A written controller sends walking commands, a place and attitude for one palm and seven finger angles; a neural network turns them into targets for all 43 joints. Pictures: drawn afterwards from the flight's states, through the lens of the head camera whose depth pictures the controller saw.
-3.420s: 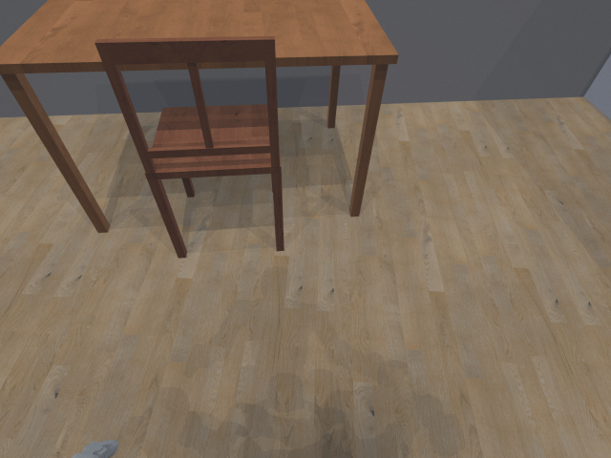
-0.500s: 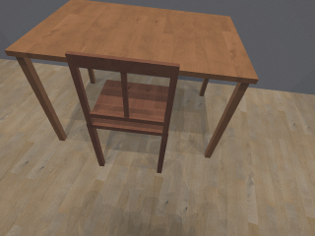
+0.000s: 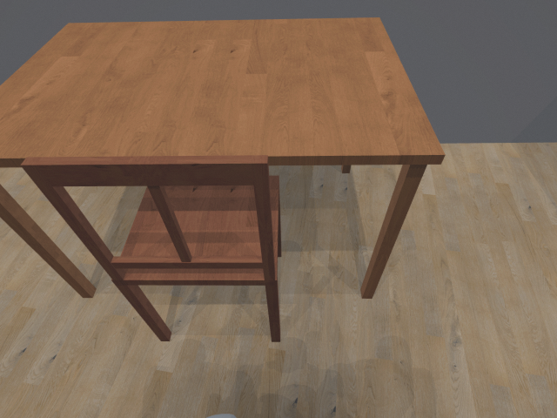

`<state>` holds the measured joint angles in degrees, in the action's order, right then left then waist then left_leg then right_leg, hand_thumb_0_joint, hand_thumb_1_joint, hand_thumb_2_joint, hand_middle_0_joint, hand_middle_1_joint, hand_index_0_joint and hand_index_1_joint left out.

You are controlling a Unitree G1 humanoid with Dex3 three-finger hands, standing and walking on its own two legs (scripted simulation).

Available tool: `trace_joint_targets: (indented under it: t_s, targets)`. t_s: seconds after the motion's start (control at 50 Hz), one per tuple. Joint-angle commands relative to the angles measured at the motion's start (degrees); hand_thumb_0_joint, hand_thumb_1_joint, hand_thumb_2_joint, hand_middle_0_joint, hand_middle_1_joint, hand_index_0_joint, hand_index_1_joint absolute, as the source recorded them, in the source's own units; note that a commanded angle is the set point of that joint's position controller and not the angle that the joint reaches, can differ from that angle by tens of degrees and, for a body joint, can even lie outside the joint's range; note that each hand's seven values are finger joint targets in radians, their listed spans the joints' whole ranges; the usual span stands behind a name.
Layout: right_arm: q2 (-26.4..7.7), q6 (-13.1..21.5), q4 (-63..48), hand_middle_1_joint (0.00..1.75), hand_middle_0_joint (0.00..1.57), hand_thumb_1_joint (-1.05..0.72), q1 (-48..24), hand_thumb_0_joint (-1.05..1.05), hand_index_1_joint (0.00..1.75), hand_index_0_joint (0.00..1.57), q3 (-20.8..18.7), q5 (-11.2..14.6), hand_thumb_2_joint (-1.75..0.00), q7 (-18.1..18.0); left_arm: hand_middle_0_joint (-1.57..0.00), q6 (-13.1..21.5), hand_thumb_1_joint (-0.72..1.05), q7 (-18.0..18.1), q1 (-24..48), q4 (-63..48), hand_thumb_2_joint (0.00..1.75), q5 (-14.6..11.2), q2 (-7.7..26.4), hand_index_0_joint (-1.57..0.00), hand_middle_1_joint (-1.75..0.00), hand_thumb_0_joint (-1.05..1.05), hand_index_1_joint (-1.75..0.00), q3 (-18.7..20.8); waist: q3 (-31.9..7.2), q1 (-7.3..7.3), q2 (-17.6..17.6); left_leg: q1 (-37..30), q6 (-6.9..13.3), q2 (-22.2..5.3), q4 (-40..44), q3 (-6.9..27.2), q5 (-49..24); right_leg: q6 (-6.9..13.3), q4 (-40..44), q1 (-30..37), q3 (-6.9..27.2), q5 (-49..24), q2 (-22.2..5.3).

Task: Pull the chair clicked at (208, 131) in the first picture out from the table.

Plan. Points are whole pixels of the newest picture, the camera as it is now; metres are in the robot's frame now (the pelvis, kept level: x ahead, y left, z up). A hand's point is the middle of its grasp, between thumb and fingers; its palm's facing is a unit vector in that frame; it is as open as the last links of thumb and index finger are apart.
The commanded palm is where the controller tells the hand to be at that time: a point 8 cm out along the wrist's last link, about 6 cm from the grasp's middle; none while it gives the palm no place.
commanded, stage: come to a stop and stand still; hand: left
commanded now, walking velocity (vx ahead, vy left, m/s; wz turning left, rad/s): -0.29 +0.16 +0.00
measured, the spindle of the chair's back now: (172, 226) +0.50 +0.25 -0.09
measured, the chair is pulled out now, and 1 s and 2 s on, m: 0.00 0.00 0.00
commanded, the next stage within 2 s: look again from close up in 1.02 s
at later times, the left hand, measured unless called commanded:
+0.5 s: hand out of the picture +0.06 +0.21 -0.17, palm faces +0.02 -0.97 -0.24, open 7.4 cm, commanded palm none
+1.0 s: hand out of the picture +0.01 +0.15 -0.17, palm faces +0.02 -0.98 -0.19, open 7.3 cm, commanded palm none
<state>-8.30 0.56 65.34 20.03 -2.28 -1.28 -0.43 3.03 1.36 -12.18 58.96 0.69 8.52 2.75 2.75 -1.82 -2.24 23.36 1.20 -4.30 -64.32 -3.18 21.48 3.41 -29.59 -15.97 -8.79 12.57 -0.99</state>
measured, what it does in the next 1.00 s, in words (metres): steps on the spot: left foot, then right foot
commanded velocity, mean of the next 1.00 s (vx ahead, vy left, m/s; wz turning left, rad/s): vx -0.08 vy -0.02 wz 0.00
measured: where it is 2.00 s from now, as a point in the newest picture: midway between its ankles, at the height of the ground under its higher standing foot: outside the picture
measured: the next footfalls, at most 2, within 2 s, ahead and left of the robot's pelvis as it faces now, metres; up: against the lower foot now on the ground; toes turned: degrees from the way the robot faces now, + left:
left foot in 0.22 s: +0.06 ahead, +0.12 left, +0.00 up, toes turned +1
right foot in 0.58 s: +0.03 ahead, -0.11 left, +0.00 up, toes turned -5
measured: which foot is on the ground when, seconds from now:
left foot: up 0.00-0.20, down 0.22-1.00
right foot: down 0.00-0.24, up 0.26-0.56, down 0.58-1.00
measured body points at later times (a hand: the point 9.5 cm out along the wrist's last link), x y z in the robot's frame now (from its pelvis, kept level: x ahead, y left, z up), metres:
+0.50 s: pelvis +0.03 +0.02 +0.00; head +0.07 +0.02 +0.45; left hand +0.06 +0.26 -0.16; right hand +0.12 -0.20 -0.15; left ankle +0.10 +0.13 -0.73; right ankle -0.02 -0.09 -0.70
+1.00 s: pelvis +0.00 -0.02 +0.01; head +0.00 -0.03 +0.46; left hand +0.01 +0.20 -0.15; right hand -0.04 -0.24 -0.16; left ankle +0.04 +0.13 -0.73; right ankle -0.02 -0.10 -0.73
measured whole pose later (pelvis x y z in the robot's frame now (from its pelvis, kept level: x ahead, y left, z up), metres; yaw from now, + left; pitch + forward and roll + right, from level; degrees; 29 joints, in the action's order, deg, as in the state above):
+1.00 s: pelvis +0.00 -0.02 +0.01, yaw -1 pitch -2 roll +0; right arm -8.1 -1.4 67.6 17.6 -0.2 -1.0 -1.7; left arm -0.5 1.7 -14.6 64.2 -0.2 8.5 0.6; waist 2.5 -0.6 -0.4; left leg 12.4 -3.0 -3.4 -23.7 0.2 9.2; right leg 3.0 -24.6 -8.1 -4.5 14.7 1.7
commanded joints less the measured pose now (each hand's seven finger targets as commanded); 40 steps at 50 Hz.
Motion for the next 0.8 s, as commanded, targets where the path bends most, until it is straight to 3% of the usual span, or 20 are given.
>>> trace_joint_targets:
  t_s: [0.0,0.08,0.12,0.16,0.2,0.24,0.28,0.36,0.44,0.5,0.52,0.54,0.56,0.58,0.6,0.62,0.68,0.72,0.76,0.78]
  targets:
    - [-0.1,0.1,-2.2,0.30,0.20,-0.90,5.3,0.00,0.30,0.20,0.1,0.0,-0.90,-0.1,-0.20,0.6,0.90,0.1,-3.4,-1.2,0.90,0.6,5.6,-0.20,-0.30,0.00,-0.30,0.7,0.0,-0.53,7.7,-0.3,-1.7,-1.6,9.5,0.4,-4.0,6.0,18.2,-2.0,9.0,-14.8,-13.9]
    - [-0.3,-0.3,-3.4,0.30,0.20,-0.90,0.4,0.00,0.30,0.20,1.0,0.8,-0.90,-0.7,-0.20,-0.7,0.90,0.5,-4.2,-0.2,0.90,0.4,7.7,-0.20,-0.30,0.00,-0.30,0.7,-2.3,1.78,7.2,-3.8,-3.4,0.3,22.6,-0.4,-4.8,5.9,12.6,3.5,8.3,-29.4,-13.8]
    - [-1.4,-0.7,-4.0,0.30,0.20,-0.90,-1.0,0.00,0.30,0.20,0.7,1.0,-0.90,-1.0,-0.20,-1.6,0.90,0.9,-3.8,-0.1,0.90,0.3,8.4,-0.20,-0.30,0.00,-0.30,0.9,-2.2,1.69,8.7,-7.0,-3.4,0.6,29.6,0.1,-7.4,5.0,9.7,3.7,8.0,-27.6,-13.2]
    - [-2.9,-0.7,-3.8,0.30,0.20,-0.90,-0.6,0.00,0.30,0.20,0.2,1.0,-0.90,-1.1,-0.20,-2.5,0.90,1.0,-3.3,0.1,0.90,0.0,8.4,-0.20,-0.30,0.00,-0.30,0.8,-1.3,0.96,7.4,-13.5,-3.2,0.1,38.6,0.1,-17.9,2.2,5.5,0.9,7.3,-20.5,-11.1]
    - [-7.8,-0.3,-5.3,0.30,0.20,-0.90,-1.4,0.00,0.30,0.20,-0.4,0.4,-0.90,-1.4,-0.20,-3.4,0.90,1.4,-6.0,-0.6,0.90,-0.2,5.5,-0.20,-0.30,0.00,-0.30,0.4,-1.5,2.47,-3.7,-14.4,1.4,-9.2,41.0,7.7,-41.6,-2.3,0.5,-0.1,4.9,-3.9,-4.6]
    - [-9.4,-0.3,-6.2,0.30,0.20,-0.90,-4.7,0.00,0.30,0.20,-0.5,0.5,-0.90,-2.1,-0.20,-4.3,0.90,1.5,-7.0,0.1,0.90,-0.4,4.9,-0.20,-0.30,0.00,-0.30,-0.1,-3.0,2.90,-12.8,-12.1,6.7,-13.6,46.8,13.0,-45.6,-4.1,-9.5,1.5,3.8,13.7,-1.2]
    - [-9.3,-0.4,-7.0,0.30,0.20,-0.90,-7.3,0.00,0.30,0.20,-0.7,0.3,-0.90,-2.7,-0.20,-4.7,0.90,1.3,-7.3,0.6,0.90,-0.3,5.8,-0.20,-0.30,0.00,-0.30,0.1,-4.1,3.11,-11.3,-13.6,9.7,-14.6,46.1,12.5,-48.9,-3.9,-19.3,-1.5,7.7,19.4,-1.4]
    - [-10.7,-1.1,-8.2,0.30,0.20,-0.90,-8.5,0.00,0.30,0.20,-1.8,0.3,-0.90,-2.7,-0.20,-5.0,0.90,1.0,-6.0,-0.1,0.90,-0.1,5.3,-0.20,-0.30,0.00,-0.30,0.5,-7.8,1.86,-3.4,-19.9,10.6,-14.3,42.8,10.0,-49.6,-4.7,-23.8,-6.0,8.9,18.0,-0.6]
    - [-11.4,-1.7,-8.5,0.30,0.20,-0.90,-8.8,0.00,0.30,0.20,-2.5,0.0,-0.90,-2.3,-0.20,-5.6,0.90,0.9,-5.6,-1.3,0.90,0.1,4.8,-0.20,-0.30,0.00,-0.30,0.5,-7.6,1.12,-6.3,-17.3,9.7,-14.0,44.5,10.3,-37.4,-4.6,-17.4,-3.4,8.3,17.2,-1.1]
    - [-10.8,-1.8,-8.6,0.30,0.20,-0.90,-10.2,0.00,0.30,0.20,-2.6,0.3,-0.90,-1.7,-0.20,-5.0,0.90,0.8,-9.3,-0.3,0.90,0.2,4.3,-0.20,-0.30,0.00,-0.30,0.1,-7.4,2.60,-5.5,-12.4,6.7,-11.0,44.1,8.9,-22.6,-4.2,-2.3,4.2,6.2,8.0,-0.7]
    - [-10.1,-1.9,-8.5,0.30,0.20,-0.90,-9.9,0.00,0.30,0.20,-2.6,0.6,-0.90,-1.4,-0.20,-4.7,0.90,0.9,-10.5,0.1,0.90,0.5,4.9,-0.20,-0.30,0.00,-0.30,0.0,-7.4,3.10,-2.6,-10.5,4.5,-8.5,41.8,7.2,-17.0,-4.2,5.8,7.5,6.1,2.0,-0.8]
    - [-7.6,-1.9,-8.6,0.30,0.20,-0.90,-9.3,0.00,0.30,0.20,-2.5,1.0,-0.90,-1.1,-0.20,-4.2,0.90,1.1,-9.9,-0.2,0.90,0.9,7.2,-0.20,-0.30,0.00,-0.30,0.2,-5.0,2.47,3.8,-6.9,1.3,-4.2,37.5,4.4,-9.3,-2.9,12.5,7.6,12.3,0.1,-5.1]
    - [-4.4,-2.2,-9.1,0.30,0.20,-0.90,-9.0,0.00,0.30,0.20,-1.6,1.3,-0.90,-0.6,-0.20,-3.8,0.90,1.1,-6.1,-1.1,0.90,0.9,10.4,-0.20,-0.30,0.00,-0.30,0.2,-1.9,0.78,11.8,-4.3,-1.8,0.5,35.3,0.8,-2.4,0.4,15.5,3.5,19.5,1.6,-12.6]
    - [-4.5,-2.8,-9.7,0.30,0.20,-0.90,-11.8,0.00,0.30,0.20,-1.3,0.9,-0.90,-0.5,-0.20,-3.5,0.90,1.0,-3.5,-2.2,0.90,0.6,11.4,-0.20,-0.30,0.00,-0.30,0.3,0.5,1.67,15.9,-6.5,-2.4,1.7,31.5,0.8,0.9,3.2,18.5,-4.2,22.6,6.0,-15.5]
    - [-4.8,-3.2,-9.5,0.30,0.20,-0.90,-13.1,0.00,0.30,0.20,-1.3,0.6,-0.90,-0.4,-0.20,-3.3,0.90,1.1,-1.9,-2.3,0.90,0.6,10.7,-0.20,-0.30,0.00,-0.30,0.2,3.3,2.01,16.2,-6.9,-1.9,1.4,27.8,2.6,1.5,4.1,19.4,-7.7,22.7,7.3,-15.0]
    - [-4.6,-3.0,-8.3,0.30,0.20,-0.90,-11.8,0.00,0.30,0.20,-1.1,0.5,-0.90,-0.5,-0.20,-3.2,0.90,1.0,-0.9,-1.9,0.90,0.5,9.8,-0.20,-0.30,0.00,-0.30,-0.2,3.8,1.09,13.5,-7.4,-1.7,1.3,26.8,3.2,-1.0,4.4,17.9,-7.1,20.8,4.1,-13.4]
    - [-3.7,-2.2,-5.1,0.30,0.20,-0.90,-6.6,0.00,0.30,0.20,-0.4,0.7,-0.90,-0.7,-0.20,-2.6,0.90,0.9,-0.7,-1.3,0.90,0.0,8.7,-0.20,-0.30,0.00,-0.30,-0.5,1.2,-0.04,9.1,-10.2,-2.0,1.3,31.9,2.9,-7.3,2.9,12.7,-1.8,14.9,-4.4,-10.0]
    - [-4.3,-1.3,-3.7,0.30,0.20,-0.90,-5.0,0.00,0.30,0.20,0.3,0.7,-0.90,-1.1,-0.20,-2.5,0.90,0.8,-2.2,0.1,0.90,-0.4,7.8,-0.20,-0.30,0.00,-0.30,-0.9,1.1,0.46,5.6,-13.5,-1.7,-0.2,39.0,4.9,-15.5,0.4,10.7,-1.7,13.2,-2.7,-7.6]
    - [-5.1,-0.9,-2.8,0.30,0.20,-0.90,-5.1,0.00,0.30,0.20,0.8,0.7,-0.90,-1.5,-0.20,-2.6,0.90,0.7,-3.6,0.9,0.90,-0.4,6.9,-0.20,-0.30,0.00,-0.30,-0.9,3.1,1.88,4.9,-12.0,-1.5,-1.9,42.3,6.4,-16.2,-1.3,12.2,0.4,12.6,1.3,-5.2]
    - [-5.2,-0.6,-2.2,0.30,0.20,-0.90,-5.2,0.00,0.30,0.20,1.0,0.6,-0.90,-1.6,-0.20,-2.5,0.90,0.6,-4.6,1.8,0.90,-0.6,6.8,-0.20,-0.30,0.00,-0.30,-0.9,1.9,2.37,2.4,-12.5,-1.6,-1.6,42.1,6.2,-17.9,-1.6,11.8,1.7,12.6,-0.8,-5.2]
